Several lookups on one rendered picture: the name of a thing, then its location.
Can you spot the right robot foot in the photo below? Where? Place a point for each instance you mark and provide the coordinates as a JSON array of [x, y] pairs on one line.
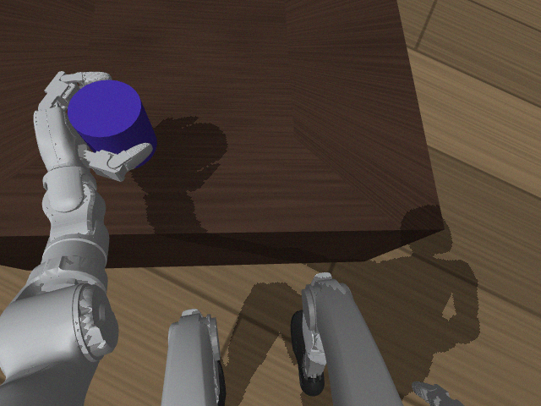
[[310, 386]]

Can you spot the left robot arm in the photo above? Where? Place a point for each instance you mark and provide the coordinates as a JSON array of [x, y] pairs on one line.
[[60, 325]]

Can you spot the can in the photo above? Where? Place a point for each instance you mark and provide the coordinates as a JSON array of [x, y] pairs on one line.
[[109, 116]]

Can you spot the right robot hand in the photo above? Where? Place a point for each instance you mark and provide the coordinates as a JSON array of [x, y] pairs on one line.
[[434, 395]]

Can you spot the left robot hand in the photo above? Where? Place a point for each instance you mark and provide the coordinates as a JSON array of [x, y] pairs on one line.
[[61, 145]]

